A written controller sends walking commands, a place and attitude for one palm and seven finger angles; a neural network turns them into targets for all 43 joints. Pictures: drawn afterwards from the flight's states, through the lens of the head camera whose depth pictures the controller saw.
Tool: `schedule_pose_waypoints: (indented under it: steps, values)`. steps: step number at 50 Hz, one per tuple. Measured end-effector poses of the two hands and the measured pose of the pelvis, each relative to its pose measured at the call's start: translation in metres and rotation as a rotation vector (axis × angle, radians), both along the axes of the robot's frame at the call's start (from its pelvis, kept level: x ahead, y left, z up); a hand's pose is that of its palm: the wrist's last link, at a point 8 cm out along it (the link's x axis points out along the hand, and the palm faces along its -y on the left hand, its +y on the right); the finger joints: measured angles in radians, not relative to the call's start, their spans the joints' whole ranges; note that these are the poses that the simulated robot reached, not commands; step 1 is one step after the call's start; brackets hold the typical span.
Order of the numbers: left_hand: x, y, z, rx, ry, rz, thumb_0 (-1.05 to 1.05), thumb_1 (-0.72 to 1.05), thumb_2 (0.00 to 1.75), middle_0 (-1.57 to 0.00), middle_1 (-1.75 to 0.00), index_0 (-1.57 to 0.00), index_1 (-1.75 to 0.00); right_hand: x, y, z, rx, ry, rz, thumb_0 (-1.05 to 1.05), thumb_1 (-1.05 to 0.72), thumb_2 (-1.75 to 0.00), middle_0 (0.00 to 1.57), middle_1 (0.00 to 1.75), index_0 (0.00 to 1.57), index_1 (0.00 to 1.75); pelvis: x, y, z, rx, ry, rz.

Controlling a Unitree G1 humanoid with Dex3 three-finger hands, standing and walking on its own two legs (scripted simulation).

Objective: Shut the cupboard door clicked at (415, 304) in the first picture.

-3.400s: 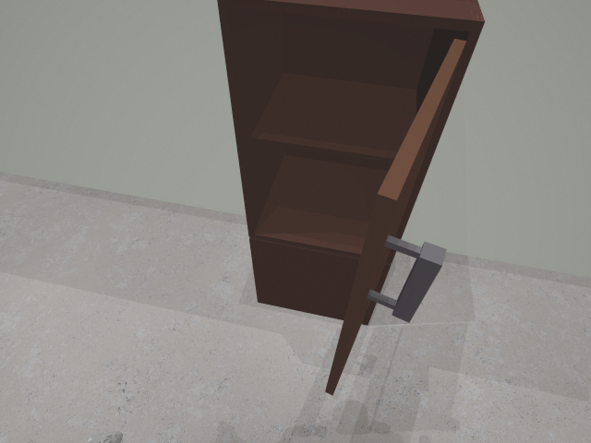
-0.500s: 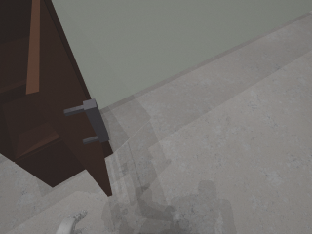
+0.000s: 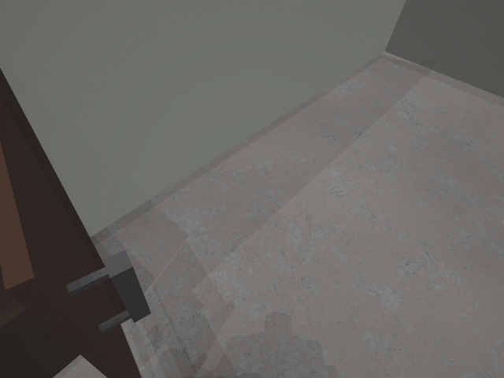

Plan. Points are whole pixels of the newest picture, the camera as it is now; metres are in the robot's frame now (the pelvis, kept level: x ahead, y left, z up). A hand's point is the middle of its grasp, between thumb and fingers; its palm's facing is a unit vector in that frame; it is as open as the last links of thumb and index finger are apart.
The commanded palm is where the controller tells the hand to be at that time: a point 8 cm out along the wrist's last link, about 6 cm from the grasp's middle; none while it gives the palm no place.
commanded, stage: walk to a spot facing it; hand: left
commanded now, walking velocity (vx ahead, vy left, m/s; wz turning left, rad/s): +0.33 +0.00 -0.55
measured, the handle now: (112, 299) +0.19 +0.20 +0.08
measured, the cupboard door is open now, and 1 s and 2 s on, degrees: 76 100 100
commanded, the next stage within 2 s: none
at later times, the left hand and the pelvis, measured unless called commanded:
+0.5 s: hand (194, 375) +0.17 +0.11 -0.20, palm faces -0.07 -0.96 -0.26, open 7.3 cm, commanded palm none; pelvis +0.15 -0.12 -0.03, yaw -9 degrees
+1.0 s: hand (323, 344) +0.24 -0.13 -0.15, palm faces -0.15 -0.96 -0.23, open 7.3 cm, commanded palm none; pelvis +0.24 -0.31 +0.00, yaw -15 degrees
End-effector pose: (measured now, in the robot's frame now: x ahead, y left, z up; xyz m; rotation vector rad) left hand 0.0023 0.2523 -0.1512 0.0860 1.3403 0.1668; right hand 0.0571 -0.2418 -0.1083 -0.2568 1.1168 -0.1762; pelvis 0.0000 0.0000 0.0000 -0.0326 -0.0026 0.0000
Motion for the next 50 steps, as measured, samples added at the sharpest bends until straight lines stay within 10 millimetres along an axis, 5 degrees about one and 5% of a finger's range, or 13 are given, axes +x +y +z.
schedule_pose_waypoints:
  steps: [7, 13, 18, 21, 24, 26, 28, 32, 37, 41, 50]
  values:
    - [0.099, 0.001, 0.009, -0.003, -0.041, -0.109, 0.0, 0.91, 0.9, -0.19, -0.3, -0.19, -0.3, -0.053, 0.026, -0.007, 0.05, 0.218, -0.175, 0.0, -0.91, -0.9, 0.2, 0.3, 0.2, 0.3, 0.047, 0.008, 0.007, -0.007, 0.007, -0.082]
    - [0.153, -0.012, 0.003, 0.018, 0.09, -0.211, 0.0, 0.91, 0.9, -0.19, -0.3, -0.19, -0.32, -0.09, 0.047, -0.015, 0.122, 0.426, -0.322, 0.0, -0.91, -0.9, 0.2, 0.3, 0.2, 0.3, 0.094, -0.002, 0.0, -0.001, 0.011, -0.139]
    - [0.176, -0.037, -0.001, 0.052, 0.064, -0.151, 0.0, 0.91, 0.9, -0.19, -0.3, -0.21, -0.33, -0.088, 0.045, -0.021, 0.225, 0.594, -0.32, 0.0, -0.91, -0.9, 0.2, 0.3, 0.2, 0.3, 0.129, -0.04, -0.01, -0.003, -0.001, -0.131]
    - [0.182, -0.058, -0.012, 0.091, 0.018, -0.146, 0.0, 0.91, 0.9, -0.19, -0.3, -0.2, -0.32, -0.059, 0.015, -0.04, 0.261, 0.585, -0.323, 0.01, -0.91, -0.9, 0.2, 0.3, 0.21, 0.3, 0.146, -0.08, -0.026, 0.027, -0.006, -0.11]
    - [0.173, -0.087, -0.019, 0.114, 0.029, -0.128, 0.0, 0.91, 0.9, -0.19, -0.3, -0.2, -0.31, -0.003, -0.036, -0.06, 0.237, 0.468, -0.293, 0.01, -0.91, -0.9, 0.2, 0.31, 0.21, 0.3, 0.148, -0.113, -0.033, 0.031, -0.007, -0.143]
    - [0.168, -0.113, -0.015, 0.099, 0.076, -0.129, 0.0, 0.91, 0.9, -0.19, -0.3, -0.2, -0.31, 0.043, -0.075, -0.058, 0.191, 0.328, -0.285, 0.01, -0.91, -0.9, 0.2, 0.31, 0.21, 0.3, 0.149, -0.13, -0.026, 0.02, -0.005, -0.157]
    - [0.172, -0.142, -0.009, 0.069, 0.118, -0.142, 0.0, 0.91, 0.9, -0.19, -0.3, -0.19, -0.31, 0.065, -0.123, -0.042, 0.11, 0.223, -0.324, 0.02, -0.93, -0.9, 0.2, 0.31, 0.21, 0.3, 0.153, -0.147, -0.014, 0.024, 0.001, -0.178]
    - [0.226, -0.199, -0.013, 0.042, 0.046, -0.228, 0.01, 0.91, 0.9, -0.19, -0.3, -0.2, -0.3, 0.068, -0.213, -0.037, -0.055, 0.073, -0.371, 0.01, -0.94, -0.9, 0.2, 0.31, 0.21, 0.3, 0.158, -0.178, -0.024, 0.021, 0.017, -0.205]
    - [0.287, -0.259, -0.015, 0.052, -0.246, -0.255, 0.0, 0.92, 0.89, -0.2, -0.3, -0.2, -0.3, 0.091, -0.291, -0.065, -0.062, 0.121, -0.282, 0.01, -0.93, -0.9, 0.19, 0.3, 0.2, 0.3, 0.174, -0.231, -0.049, 0.064, 0.01, -0.234]
    - [0.282, -0.293, -0.004, 0.066, -0.207, -0.263, 0.0, 0.93, 0.89, -0.2, -0.3, -0.2, -0.3, 0.143, -0.309, -0.057, -0.001, 0.033, -0.246, 0.01, -0.93, -0.9, 0.19, 0.3, 0.2, 0.29, 0.188, -0.26, -0.036, 0.058, -0.006, -0.238]
    - [0.238, -0.339, 0.032, 0.076, 0.052, -0.218, 0.0, 0.92, 0.89, -0.2, -0.3, -0.2, -0.3, 0.238, -0.293, -0.03, 0.208, -0.063, -0.22, 0.0, -0.92, -0.9, 0.19, 0.3, 0.2, 0.3, 0.239, -0.308, 0.005, 0.07, -0.001, -0.257]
